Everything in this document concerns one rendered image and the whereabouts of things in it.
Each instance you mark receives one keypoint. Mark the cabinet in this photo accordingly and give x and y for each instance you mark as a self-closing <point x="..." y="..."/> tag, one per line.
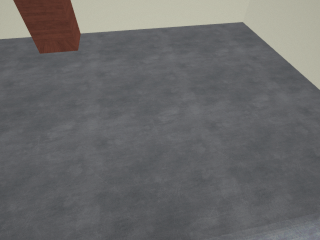
<point x="52" y="24"/>

